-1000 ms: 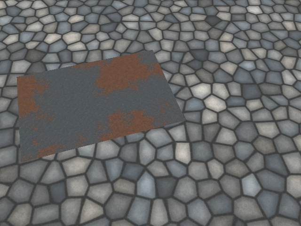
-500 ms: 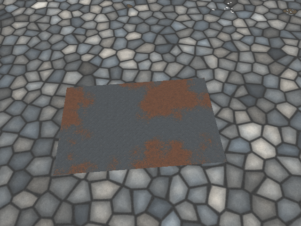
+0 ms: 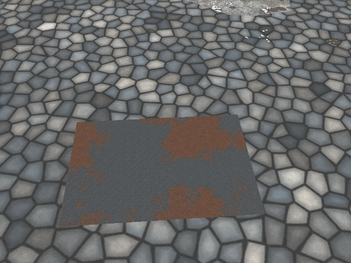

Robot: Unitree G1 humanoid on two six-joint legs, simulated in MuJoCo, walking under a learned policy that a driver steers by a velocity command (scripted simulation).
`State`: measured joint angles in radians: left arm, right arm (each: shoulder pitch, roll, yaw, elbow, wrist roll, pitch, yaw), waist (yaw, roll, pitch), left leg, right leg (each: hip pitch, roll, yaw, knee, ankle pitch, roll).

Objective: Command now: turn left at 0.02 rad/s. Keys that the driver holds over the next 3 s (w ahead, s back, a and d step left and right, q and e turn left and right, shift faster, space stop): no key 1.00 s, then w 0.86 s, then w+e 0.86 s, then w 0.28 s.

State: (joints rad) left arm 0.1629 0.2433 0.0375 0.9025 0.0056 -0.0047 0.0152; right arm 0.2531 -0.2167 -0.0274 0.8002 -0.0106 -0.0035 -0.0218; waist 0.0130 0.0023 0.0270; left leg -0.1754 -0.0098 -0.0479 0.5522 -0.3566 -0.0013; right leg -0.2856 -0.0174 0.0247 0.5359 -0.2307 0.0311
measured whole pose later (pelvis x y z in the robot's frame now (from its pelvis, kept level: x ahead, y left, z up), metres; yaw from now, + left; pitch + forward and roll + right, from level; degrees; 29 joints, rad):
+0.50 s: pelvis +0.00 +0.00 +0.00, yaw -1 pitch -2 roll +0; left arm 0.15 0.23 0.05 1.08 0.00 0.02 0.04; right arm 0.29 -0.21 -0.02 0.97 -0.01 -0.01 -0.03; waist 0.01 0.00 0.04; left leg -0.13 -0.02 -0.03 0.50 -0.34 0.01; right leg -0.25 -0.03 0.04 0.50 -0.22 0.04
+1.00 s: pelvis +0.00 +0.00 +0.00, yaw -1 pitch -1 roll +0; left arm 0.20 0.20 0.03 1.13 0.00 0.02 0.05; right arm 0.33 -0.18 0.00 1.06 0.00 -0.02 -0.03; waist 0.01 -0.01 0.04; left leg -0.13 -0.01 -0.02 0.48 -0.32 0.00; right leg -0.26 -0.02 0.05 0.49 -0.21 0.04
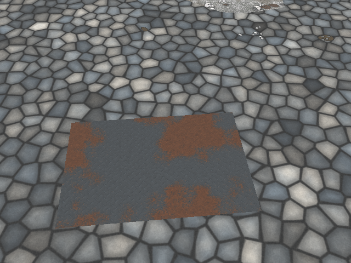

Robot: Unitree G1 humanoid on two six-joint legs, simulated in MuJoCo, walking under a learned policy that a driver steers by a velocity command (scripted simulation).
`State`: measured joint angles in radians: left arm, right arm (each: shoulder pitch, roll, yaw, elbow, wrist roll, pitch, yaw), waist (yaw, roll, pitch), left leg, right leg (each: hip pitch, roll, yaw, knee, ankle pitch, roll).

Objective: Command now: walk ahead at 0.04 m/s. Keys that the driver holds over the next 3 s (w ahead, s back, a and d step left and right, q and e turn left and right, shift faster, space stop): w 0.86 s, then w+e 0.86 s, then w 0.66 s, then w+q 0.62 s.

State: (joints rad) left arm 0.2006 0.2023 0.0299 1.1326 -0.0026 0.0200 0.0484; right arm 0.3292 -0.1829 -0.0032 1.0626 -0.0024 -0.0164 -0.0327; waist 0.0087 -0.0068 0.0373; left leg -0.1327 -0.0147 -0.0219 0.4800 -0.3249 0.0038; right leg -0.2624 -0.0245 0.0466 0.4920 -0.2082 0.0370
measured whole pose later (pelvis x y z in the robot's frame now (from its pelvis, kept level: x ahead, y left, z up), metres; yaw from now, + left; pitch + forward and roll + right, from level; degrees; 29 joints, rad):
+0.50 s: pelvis +0.13 -0.04 +0.01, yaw +0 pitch +1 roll +0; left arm 0.48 0.17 0.01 1.11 0.00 -0.09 0.00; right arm 0.15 -0.26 -0.06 0.93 0.03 -0.09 0.01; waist 0.06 0.03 -0.01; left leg -0.63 0.10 0.01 0.92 -0.12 0.03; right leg 0.03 0.04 -0.04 0.21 -0.26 -0.05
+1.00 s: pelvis +0.42 +0.03 +0.01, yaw -2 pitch +0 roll +2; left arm 0.18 0.27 0.06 0.92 -0.02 -0.07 0.02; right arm 0.32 -0.23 -0.05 1.02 -0.01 -0.11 0.02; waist -0.04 -0.04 0.01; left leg -0.10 -0.08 0.10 0.25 -0.16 0.08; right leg -0.69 -0.13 0.06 1.01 -0.11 -0.03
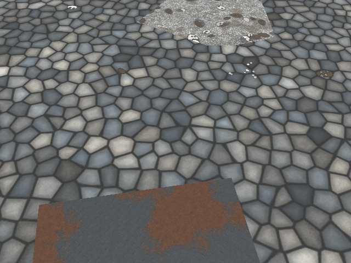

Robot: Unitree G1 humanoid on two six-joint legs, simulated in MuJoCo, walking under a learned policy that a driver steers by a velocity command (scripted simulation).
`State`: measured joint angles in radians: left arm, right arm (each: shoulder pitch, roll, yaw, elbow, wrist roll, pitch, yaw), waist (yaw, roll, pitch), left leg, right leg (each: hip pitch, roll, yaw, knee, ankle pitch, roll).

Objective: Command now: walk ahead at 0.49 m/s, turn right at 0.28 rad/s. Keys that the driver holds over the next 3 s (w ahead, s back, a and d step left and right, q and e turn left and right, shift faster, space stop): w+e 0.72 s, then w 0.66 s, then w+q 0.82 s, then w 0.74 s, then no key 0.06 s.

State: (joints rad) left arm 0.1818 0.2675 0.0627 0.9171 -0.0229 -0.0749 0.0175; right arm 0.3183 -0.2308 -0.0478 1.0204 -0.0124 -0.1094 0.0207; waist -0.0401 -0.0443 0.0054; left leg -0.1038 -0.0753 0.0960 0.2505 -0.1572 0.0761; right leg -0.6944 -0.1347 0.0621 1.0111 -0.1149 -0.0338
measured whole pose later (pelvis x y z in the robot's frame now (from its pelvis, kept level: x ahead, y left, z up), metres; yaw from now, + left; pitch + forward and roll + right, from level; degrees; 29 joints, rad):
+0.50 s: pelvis +0.29 -0.08 +0.00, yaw -16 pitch +2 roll +0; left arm 0.29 0.25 0.07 0.80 -0.01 -0.07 -0.02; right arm 0.12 -0.29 -0.05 0.83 -0.01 -0.12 0.00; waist 0.02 0.02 0.03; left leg -0.61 0.11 -0.07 1.05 -0.27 -0.01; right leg -0.24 0.11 0.04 0.36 -0.15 -0.10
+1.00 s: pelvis +0.58 -0.11 +0.00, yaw -28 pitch +2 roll +1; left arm 0.23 0.28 0.06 0.72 -0.01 -0.06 0.01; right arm 0.31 -0.25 -0.06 0.86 0.00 -0.11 0.02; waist -0.05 -0.04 0.01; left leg -0.20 -0.05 0.03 0.34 -0.17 0.04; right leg -0.58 -0.06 0.06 1.03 -0.30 -0.02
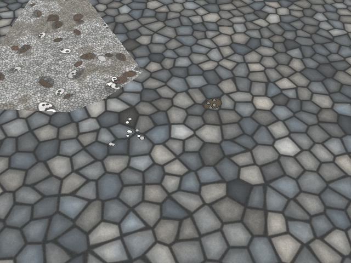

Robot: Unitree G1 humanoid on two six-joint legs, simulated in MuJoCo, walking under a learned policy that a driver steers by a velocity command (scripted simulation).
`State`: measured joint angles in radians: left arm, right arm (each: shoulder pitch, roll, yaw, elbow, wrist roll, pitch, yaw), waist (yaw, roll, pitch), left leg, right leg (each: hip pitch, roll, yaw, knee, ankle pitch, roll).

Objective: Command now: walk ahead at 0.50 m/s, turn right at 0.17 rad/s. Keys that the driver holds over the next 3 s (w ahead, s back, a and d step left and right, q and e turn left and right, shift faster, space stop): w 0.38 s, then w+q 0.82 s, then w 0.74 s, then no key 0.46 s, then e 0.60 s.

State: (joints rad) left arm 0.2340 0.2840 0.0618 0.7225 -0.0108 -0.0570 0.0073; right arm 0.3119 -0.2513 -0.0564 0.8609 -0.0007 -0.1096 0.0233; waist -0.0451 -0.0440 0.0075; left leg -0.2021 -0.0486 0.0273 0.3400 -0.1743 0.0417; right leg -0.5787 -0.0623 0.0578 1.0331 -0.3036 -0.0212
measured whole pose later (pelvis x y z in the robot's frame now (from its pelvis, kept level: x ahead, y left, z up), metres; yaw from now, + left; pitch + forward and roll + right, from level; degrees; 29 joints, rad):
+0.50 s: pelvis +0.26 -0.07 +0.00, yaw +0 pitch +1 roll -1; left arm 0.30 0.26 0.06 0.77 0.01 -0.09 -0.03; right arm 0.22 -0.31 -0.06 0.84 0.02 -0.06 0.01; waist 0.02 0.05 0.01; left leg -0.62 0.11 -0.05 1.08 -0.23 0.00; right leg -0.19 0.05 -0.07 0.33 -0.16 -0.06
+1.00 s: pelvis +0.54 +0.01 -0.01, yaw +17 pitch +2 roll +0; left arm 0.21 0.29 0.05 0.76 0.00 -0.12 0.00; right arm 0.24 -0.29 -0.07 0.72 0.01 -0.05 0.03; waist -0.01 -0.01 0.04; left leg -0.32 -0.11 -0.01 0.45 -0.16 0.09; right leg -0.49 -0.07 0.05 1.17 -0.37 0.01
